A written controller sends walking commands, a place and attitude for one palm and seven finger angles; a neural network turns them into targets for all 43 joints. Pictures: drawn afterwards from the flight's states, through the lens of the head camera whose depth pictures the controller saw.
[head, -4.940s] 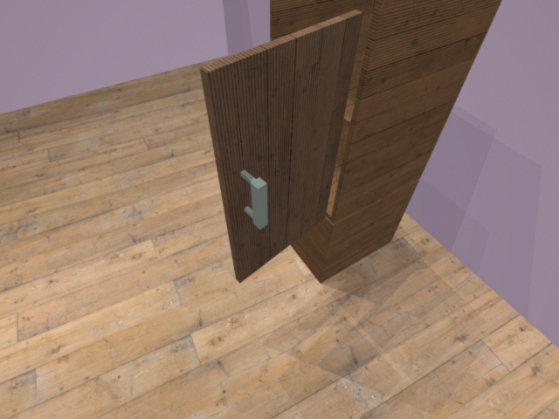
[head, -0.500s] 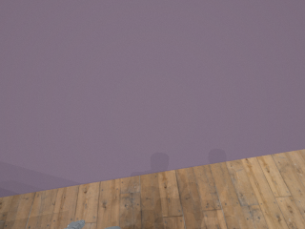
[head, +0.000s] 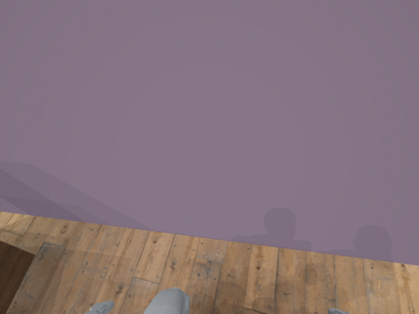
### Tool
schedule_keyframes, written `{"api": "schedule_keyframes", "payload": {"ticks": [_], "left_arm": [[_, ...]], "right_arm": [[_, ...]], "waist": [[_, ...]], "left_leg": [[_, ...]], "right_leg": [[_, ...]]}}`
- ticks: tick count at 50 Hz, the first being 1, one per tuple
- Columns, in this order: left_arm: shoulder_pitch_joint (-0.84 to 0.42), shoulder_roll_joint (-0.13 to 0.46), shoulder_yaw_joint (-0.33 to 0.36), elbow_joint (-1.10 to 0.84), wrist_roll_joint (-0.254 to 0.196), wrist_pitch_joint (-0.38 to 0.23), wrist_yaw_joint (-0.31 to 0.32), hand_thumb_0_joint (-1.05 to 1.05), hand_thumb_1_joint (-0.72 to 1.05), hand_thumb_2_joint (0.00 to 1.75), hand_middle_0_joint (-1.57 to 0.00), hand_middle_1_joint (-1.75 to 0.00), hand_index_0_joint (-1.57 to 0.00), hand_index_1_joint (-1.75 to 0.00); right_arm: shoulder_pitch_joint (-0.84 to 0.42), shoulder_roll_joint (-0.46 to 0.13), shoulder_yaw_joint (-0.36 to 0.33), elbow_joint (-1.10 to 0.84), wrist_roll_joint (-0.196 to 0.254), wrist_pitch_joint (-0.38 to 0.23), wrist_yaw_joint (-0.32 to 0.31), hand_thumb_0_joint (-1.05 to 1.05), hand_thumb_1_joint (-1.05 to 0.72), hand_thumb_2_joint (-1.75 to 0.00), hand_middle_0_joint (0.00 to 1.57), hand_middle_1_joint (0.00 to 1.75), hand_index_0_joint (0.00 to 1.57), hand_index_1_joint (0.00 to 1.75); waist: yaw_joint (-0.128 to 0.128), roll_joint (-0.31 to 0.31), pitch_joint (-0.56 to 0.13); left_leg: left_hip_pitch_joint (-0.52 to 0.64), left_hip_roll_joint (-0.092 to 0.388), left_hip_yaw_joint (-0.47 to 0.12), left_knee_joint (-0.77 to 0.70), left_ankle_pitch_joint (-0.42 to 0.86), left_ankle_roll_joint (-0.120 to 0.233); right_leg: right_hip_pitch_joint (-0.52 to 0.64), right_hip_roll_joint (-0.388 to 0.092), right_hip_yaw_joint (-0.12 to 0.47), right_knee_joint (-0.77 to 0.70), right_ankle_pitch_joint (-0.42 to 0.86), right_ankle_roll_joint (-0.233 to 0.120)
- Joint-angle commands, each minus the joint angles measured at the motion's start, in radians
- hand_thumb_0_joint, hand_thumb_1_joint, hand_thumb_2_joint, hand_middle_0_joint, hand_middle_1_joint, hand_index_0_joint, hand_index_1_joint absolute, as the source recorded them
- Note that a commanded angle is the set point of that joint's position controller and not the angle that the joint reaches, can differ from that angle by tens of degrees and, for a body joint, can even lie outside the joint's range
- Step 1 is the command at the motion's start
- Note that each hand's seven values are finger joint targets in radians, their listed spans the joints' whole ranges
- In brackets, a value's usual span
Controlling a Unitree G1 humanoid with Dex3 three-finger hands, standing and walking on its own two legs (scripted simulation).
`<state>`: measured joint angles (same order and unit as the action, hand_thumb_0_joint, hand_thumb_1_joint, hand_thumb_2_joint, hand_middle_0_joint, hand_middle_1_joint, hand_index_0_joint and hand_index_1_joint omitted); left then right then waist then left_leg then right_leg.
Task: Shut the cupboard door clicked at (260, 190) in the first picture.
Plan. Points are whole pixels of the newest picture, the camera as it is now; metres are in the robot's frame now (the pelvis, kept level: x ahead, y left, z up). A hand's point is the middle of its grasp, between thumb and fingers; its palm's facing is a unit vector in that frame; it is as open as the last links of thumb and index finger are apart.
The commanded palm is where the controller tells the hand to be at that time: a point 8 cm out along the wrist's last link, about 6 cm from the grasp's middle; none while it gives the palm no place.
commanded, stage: turn to face it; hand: left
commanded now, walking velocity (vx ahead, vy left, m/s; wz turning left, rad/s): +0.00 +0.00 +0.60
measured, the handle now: out of the picture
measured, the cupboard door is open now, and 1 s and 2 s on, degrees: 100 100 100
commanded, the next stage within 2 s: none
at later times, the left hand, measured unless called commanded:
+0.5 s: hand out of the picture +0.07 +0.22 -0.16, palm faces +0.32 -0.91 -0.27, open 7.4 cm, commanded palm none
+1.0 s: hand out of the picture -0.02 +0.19 -0.18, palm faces +0.60 -0.77 -0.23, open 7.4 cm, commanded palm none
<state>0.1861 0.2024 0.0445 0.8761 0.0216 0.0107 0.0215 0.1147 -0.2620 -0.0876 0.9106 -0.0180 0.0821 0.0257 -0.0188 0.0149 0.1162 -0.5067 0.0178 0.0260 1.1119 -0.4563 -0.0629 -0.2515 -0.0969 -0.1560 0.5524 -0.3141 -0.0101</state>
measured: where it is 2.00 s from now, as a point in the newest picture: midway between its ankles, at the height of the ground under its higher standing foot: outside the picture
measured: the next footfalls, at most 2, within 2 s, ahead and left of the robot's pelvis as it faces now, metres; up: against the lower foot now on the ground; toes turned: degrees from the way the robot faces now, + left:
left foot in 0.20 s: +0.02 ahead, +0.12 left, +0.00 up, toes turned +14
right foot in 0.52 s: +0.12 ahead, -0.14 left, +0.00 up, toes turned +15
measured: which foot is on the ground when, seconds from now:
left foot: up 0.00-0.18, down 0.20-0.52, up 0.54-0.82, down 0.84-1.00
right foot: down 0.00-0.20, up 0.22-0.50, down 0.52-0.84, up 0.86-1.00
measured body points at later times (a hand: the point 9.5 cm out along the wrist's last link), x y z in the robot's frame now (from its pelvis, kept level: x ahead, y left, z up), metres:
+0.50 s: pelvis +0.03 -0.02 +0.00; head +0.08 -0.01 +0.44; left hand +0.05 +0.26 -0.14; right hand +0.18 -0.25 -0.15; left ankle -0.02 +0.11 -0.74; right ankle +0.07 -0.16 -0.72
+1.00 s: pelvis +0.04 -0.03 +0.00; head +0.08 +0.03 +0.44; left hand -0.05 +0.23 -0.16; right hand +0.27 -0.18 -0.13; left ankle -0.01 +0.06 -0.74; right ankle +0.10 -0.17 -0.66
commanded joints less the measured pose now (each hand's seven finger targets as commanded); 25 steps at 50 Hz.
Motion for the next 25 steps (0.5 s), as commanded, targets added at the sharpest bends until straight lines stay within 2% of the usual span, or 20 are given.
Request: {"api": "schedule_keyframes", "payload": {"ticks": [1, 3, 5, 6, 7, 8, 9, 10, 11, 12, 14, 15, 17, 19, 21, 23, 24, 25], "left_arm": [[0.061, 0.198, 0.047, -0.048, 0.005, -0.026, 0.012, 0.0, 0.9, 0.9, -0.2, -0.3, -0.2, -0.3], [0.084, 0.213, 0.054, -0.031, 0.008, -0.024, 0.011, 0.0, 0.9, 0.9, -0.2, -0.3, -0.2, -0.3], [0.086, 0.227, 0.062, -0.024, 0.006, -0.023, 0.008, 0.0, 0.9, 0.9, -0.2, -0.3, -0.2, -0.3], [0.08, 0.227, 0.066, -0.023, 0.004, -0.022, 0.006, 0.0, 0.9, 0.9, -0.2, -0.3, -0.2, -0.3], [0.067, 0.227, 0.068, -0.024, -0.002, -0.022, 0.003, 0.0, 0.9, 0.9, -0.2, -0.3, -0.2, -0.3], [0.049, 0.215, 0.066, -0.03, -0.008, -0.019, -0.001, 0.0, 0.9, 0.9, -0.2, -0.3, -0.2, -0.3], [0.044, 0.154, 0.056, -0.066, -0.017, -0.013, -0.009, 0.0, 0.9, 0.9, -0.2, -0.3, -0.2, -0.3], [-0.023, 0.132, 0.034, -0.11, -0.009, -0.005, -0.006, 0.0, 0.9, 0.9, -0.2, -0.3, -0.2, -0.3], [-0.078, 0.142, 0.037, -0.108, -0.002, 0.008, 0.0, 0.0, 0.9, 0.9, -0.2, -0.3, -0.2, -0.3], [-0.086, 0.128, 0.041, -0.091, -0.008, 0.008, 0.002, 0.0, 0.9, 0.9, -0.2, -0.3, -0.2, -0.3], [-0.055, 0.131, 0.043, -0.058, -0.008, 0.014, -0.008, 0.0, 0.9, 0.9, -0.2, -0.3, -0.2, -0.3], [-0.036, 0.126, 0.043, -0.048, -0.009, 0.017, -0.011, 0.0, 0.9, 0.9, -0.2, -0.3, -0.2, -0.3], [-0.035, 0.12, 0.042, -0.048, -0.011, 0.019, -0.013, 0.0, 0.9, 0.9, -0.2, -0.3, -0.2, -0.3], [-0.058, 0.115, 0.038, -0.059, -0.012, 0.018, -0.016, 0.0, 0.9, 0.9, -0.2, -0.3, -0.2, -0.3], [-0.04, 0.112, 0.038, -0.063, -0.014, 0.015, -0.016, 0.0, 0.9, 0.9, -0.2, -0.3, -0.2, -0.3], [0.024, 0.121, 0.042, -0.052, -0.013, 0.006, -0.016, 0.0, 0.9, 0.9, -0.2, -0.3, -0.2, -0.3], [0.067, 0.138, 0.047, -0.044, -0.013, -0.002, -0.013, 0.0, 0.9, 0.9, -0.2, -0.3, -0.2, -0.3], [0.116, 0.202, 0.062, -0.039, -0.002, -0.015, -0.005, 0.0, 0.9, 0.9, -0.2, -0.3, -0.2, -0.3]], "right_arm": [[-0.073, -0.027, 0.009, -0.093, 0.007, -0.023, 0.01, 0.0, -0.9, -0.9, 0.2, 0.3, 0.2, 0.3], [-0.094, -0.023, 0.014, -0.101, 0.009, -0.03, 0.011, 0.0, -0.9, -0.9, 0.2, 0.3, 0.2, 0.3], [-0.078, -0.024, 0.015, -0.102, 0.01, -0.037, 0.009, 0.0, -0.9, -0.9, 0.2, 0.3, 0.2, 0.3], [-0.052, -0.035, 0.015, -0.097, 0.009, -0.04, 0.007, 0.0, -0.9, -0.9, 0.2, 0.3, 0.2, 0.3], [-0.014, -0.052, 0.01, -0.087, 0.006, -0.044, 0.005, 0.0, -0.9, -0.9, 0.2, 0.3, 0.2, 0.3], [0.05, -0.092, -0.002, -0.072, 0.001, -0.05, 0.005, 0.0, -0.9, -0.9, 0.2, 0.3, 0.2, 0.3], [0.123, -0.213, -0.033, -0.063, -0.01, -0.061, -0.002, 0.0, -0.9, -0.9, 0.2, 0.3, 0.2, 0.3], [0.188, -0.268, -0.045, -0.045, -0.004, -0.05, -0.01, 0.0, -0.9, -0.9, 0.2, 0.3, 0.2, 0.3], [0.202, -0.248, -0.043, -0.03, -0.004, -0.054, -0.024, 0.0, -0.9, -0.9, 0.2, 0.3, 0.2, 0.3], [0.161, -0.23, -0.039, -0.043, -0.005, -0.058, -0.037, 0.0, -0.9, -0.9, 0.2, 0.3, 0.2, 0.3], [0.065, -0.182, -0.024, -0.064, -0.005, -0.064, -0.042, 0.0, -0.9, -0.9, 0.2, 0.3, 0.2, 0.3], [0.054, -0.176, -0.019, -0.067, -0.005, -0.067, -0.042, 0.0, -0.9, -0.9, 0.2, 0.3, 0.2, 0.3], [0.048, -0.175, -0.02, -0.064, -0.006, -0.067, -0.039, 0.0, -0.9, -0.9, 0.2, 0.3, 0.2, 0.3], [0.047, -0.18, -0.025, -0.06, -0.009, -0.063, -0.035, 0.0, -0.9, -0.9, 0.2, 0.3, 0.2, 0.3], [0.025, -0.186, -0.029, -0.067, -0.01, -0.057, -0.032, 0.0, -0.9, -0.9, 0.2, 0.3, 0.2, 0.3], [-0.016, -0.188, -0.035, -0.079, -0.006, -0.049, -0.03, 0.0, -0.9, -0.9, 0.2, 0.3, 0.2, 0.3], [-0.034, -0.177, -0.034, -0.088, -0.001, -0.046, -0.029, 0.0, -0.9, -0.9, 0.2, 0.3, 0.2, 0.3], [-0.027, -0.125, -0.029, -0.1, 0.008, -0.047, -0.023, 0.0, -0.9, -0.9, 0.2, 0.3, 0.2, 0.3]], "waist": [[0.05, -0.202, -0.152], [0.067, -0.211, -0.162], [0.061, -0.225, -0.176], [0.046, -0.214, -0.188], [0.021, -0.182, -0.203], [-0.019, -0.075, -0.238], [-0.06, 0.227, -0.286], [-0.088, 0.278, -0.268], [-0.096, 0.186, -0.265], [-0.073, 0.217, -0.235], [-0.02, 0.149, -0.193], [-0.006, 0.131, -0.193], [0.001, 0.134, -0.181], [-0.006, 0.148, -0.171], [0.005, 0.169, -0.159], [0.039, 0.169, -0.155], [0.063, 0.138, -0.161], [0.087, -0.035, -0.18]], "left_leg": [[0.014, 0.01, 0.058, -0.201, 0.005, -0.011], [0.049, 0.006, 0.076, -0.311, -0.013, -0.001], [0.094, -0.002, 0.093, -0.422, 0.021, 0.012], [0.151, -0.005, 0.099, -0.489, 0.081, 0.019], [0.242, -0.007, 0.101, -0.581, 0.162, 0.029], [0.407, 0.034, 0.051, -0.689, 0.326, 0.052], [0.607, 0.304, -0.299, -0.71, 0.692, 0.185], [0.607, 0.449, -0.418, -0.712, 0.961, 0.317], [0.578, 0.414, -0.396, -0.697, 0.926, 0.322], [0.526, 0.36, -0.35, -0.695, 0.9, 0.299], [0.438, 0.273, -0.238, -0.703, 0.848, 0.24], [0.433, 0.249, -0.213, -0.704, 0.829, 0.227], [0.404, 0.227, -0.203, -0.712, 0.762, 0.219], [0.356, 0.211, -0.217, -0.716, 0.688, 0.211], [0.303, 0.197, -0.243, -0.71, 0.624, 0.203], [0.213, 0.175, -0.26, -0.667, 0.547, 0.18], [0.142, 0.139, -0.252, -0.62, 0.451, 0.147], [0.017, 0.051, -0.183, -0.477, 0.237, 0.086]], "right_leg": [[0.204, -0.242, 0.091, -0.143, 0.645, -0.098], [0.237, -0.261, 0.088, -0.118, 0.664, -0.103], [0.249, -0.271, 0.072, -0.077, 0.691, -0.094], [0.223, -0.27, 0.055, -0.045, 0.665, -0.076], [0.176, -0.261, 0.022, 0.011, 0.62, -0.047], [0.064, -0.236, -0.017, 0.15, 0.516, 0.002], [-0.23, -0.098, -0.054, 0.382, -0.009, 0.084], [-0.366, -0.033, 0.04, 0.537, -0.372, 0.099], [-0.398, -0.033, 0.118, 0.611, -0.33, 0.096], [-0.404, -0.032, 0.146, 0.638, -0.271, 0.098], [-0.351, -0.024, 0.157, 0.624, -0.152, 0.104], [-0.328, -0.015, 0.151, 0.589, -0.131, 0.105], [-0.279, 0.003, 0.14, 0.49, -0.122, 0.103], [-0.211, 0.026, 0.122, 0.373, -0.125, 0.098], [-0.129, 0.056, 0.1, 0.248, -0.11, 0.093], [0.01, 0.083, 0.083, 0.091, -0.014, 0.086], [0.117, 0.071, 0.08, -0.04, 0.079, 0.082], [0.247, -0.078, 0.225, -0.2, 0.11, 0.046]]}}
